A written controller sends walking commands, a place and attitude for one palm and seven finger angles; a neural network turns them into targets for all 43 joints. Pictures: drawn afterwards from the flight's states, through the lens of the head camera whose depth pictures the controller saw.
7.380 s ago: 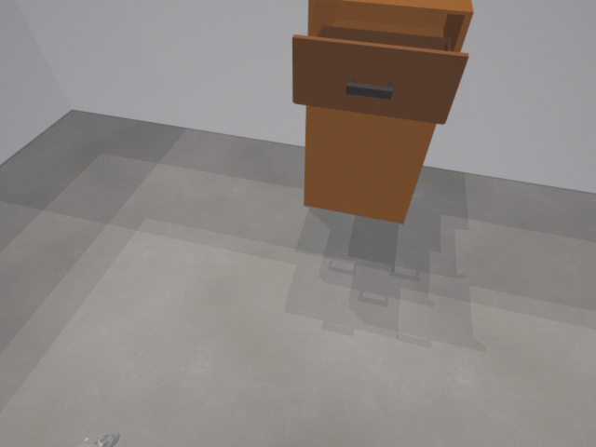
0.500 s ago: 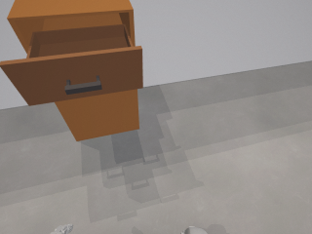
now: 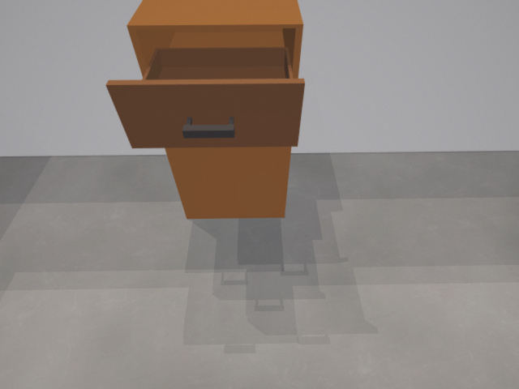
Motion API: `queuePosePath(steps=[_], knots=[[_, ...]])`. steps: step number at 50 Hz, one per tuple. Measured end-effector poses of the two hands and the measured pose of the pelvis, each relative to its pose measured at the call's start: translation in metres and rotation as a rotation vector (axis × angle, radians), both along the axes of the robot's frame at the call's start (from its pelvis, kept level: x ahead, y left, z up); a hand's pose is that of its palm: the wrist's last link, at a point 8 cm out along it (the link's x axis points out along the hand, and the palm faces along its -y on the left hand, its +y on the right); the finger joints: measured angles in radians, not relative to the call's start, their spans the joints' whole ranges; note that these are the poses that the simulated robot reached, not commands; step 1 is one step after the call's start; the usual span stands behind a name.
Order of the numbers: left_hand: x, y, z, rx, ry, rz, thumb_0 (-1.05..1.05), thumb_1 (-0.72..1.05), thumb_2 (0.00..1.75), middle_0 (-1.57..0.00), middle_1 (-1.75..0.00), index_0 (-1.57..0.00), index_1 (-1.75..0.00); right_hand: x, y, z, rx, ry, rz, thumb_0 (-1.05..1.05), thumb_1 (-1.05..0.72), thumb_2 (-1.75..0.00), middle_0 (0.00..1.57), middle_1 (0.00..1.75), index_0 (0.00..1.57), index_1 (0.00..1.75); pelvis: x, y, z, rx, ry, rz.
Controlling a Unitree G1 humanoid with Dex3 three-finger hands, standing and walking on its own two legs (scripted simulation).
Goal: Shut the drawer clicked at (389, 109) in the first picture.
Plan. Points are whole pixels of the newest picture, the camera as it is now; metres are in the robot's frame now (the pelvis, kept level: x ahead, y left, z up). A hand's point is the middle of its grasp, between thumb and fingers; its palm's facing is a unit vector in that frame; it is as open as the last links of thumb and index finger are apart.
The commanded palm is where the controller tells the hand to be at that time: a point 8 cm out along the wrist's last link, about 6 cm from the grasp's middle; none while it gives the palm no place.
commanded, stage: take the last steps up to it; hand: left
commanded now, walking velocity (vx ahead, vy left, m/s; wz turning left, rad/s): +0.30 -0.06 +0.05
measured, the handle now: (209, 126) +0.64 +0.17 +0.02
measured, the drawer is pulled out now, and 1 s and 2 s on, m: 0.28 0.28 0.28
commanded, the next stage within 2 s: come to a stop and stand still in 1.20 s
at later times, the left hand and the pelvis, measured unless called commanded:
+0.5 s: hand out of the picture +0.11 +0.19 -0.17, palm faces -0.02 -0.99 -0.17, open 7.4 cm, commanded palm none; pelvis +0.07 +0.01 +0.01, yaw -1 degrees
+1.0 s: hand (201, 360) +0.20 +0.13 -0.18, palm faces +0.10 -0.98 -0.16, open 7.3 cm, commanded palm none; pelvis +0.22 -0.04 +0.00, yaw +1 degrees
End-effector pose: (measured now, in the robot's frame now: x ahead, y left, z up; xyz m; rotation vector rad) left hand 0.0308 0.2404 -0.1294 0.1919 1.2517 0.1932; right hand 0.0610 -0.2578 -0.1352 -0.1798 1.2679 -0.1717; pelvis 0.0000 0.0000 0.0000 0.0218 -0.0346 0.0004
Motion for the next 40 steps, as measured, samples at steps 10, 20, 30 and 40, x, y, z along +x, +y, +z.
queuePosePath(steps=[10,20,30,40], knots=[[-0.055,0.041,-0.018,-0.058,0.155,0.07,0.01,0.91,0.9,-0.2,-0.3,-0.2,-0.3,-0.007,0.058,0.017,-0.018,-0.048,0.047,0.0,-0.91,-0.9,0.2,0.3,0.2,0.3,0.007,0.031,0.004,-0.046,-0.003,0.027],[0.005,0.027,-0.011,-0.079,0.128,0.027,0.01,0.91,0.9,-0.2,-0.3,-0.2,-0.3,-0.067,0.069,0.01,0.029,0.144,-0.079,0.0,-0.91,-0.9,0.21,0.3,0.2,0.3,0.041,0.026,0.01,-0.025,0.002,0.007],[0.161,-0.036,-0.012,-0.063,-0.053,-0.109,0.01,0.91,0.9,-0.2,-0.3,-0.2,-0.3,-0.081,0.033,-0.011,0.09,0.341,-0.189,0.0,-0.91,-0.9,0.21,0.3,0.2,0.3,0.103,-0.025,-0.01,-0.01,0.025,-0.012],[0.19,-0.062,-0.001,-0.024,-0.094,-0.007,-0.01,0.95,0.9,-0.21,-0.3,-0.21,-0.3,0.079,-0.032,-0.011,0.036,0.118,-0.079,0.01,-0.91,-0.9,0.2,0.3,0.2,0.3,0.158,-0.053,-0.001,-0.038,0.009,0.022]])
